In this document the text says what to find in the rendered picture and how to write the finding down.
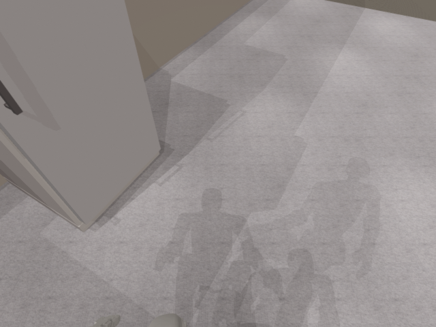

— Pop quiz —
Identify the fridge door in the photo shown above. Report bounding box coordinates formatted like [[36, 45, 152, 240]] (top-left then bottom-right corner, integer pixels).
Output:
[[0, 0, 161, 225]]

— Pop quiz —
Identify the left robot thigh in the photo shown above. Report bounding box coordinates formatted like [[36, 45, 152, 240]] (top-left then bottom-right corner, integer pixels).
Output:
[[149, 313, 187, 327]]

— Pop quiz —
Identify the handle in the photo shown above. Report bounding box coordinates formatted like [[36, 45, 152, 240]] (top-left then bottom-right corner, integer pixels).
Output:
[[0, 81, 22, 115]]

